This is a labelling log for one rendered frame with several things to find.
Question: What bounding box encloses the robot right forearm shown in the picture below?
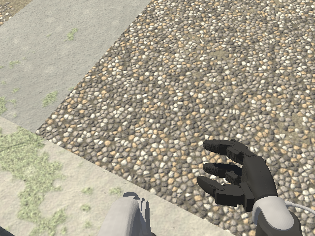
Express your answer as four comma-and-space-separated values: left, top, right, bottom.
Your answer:
252, 196, 303, 236

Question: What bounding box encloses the robot left thigh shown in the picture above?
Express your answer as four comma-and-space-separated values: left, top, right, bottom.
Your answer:
97, 196, 151, 236

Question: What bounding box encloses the robot right hand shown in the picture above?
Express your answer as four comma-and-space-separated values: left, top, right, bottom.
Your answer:
197, 139, 280, 212

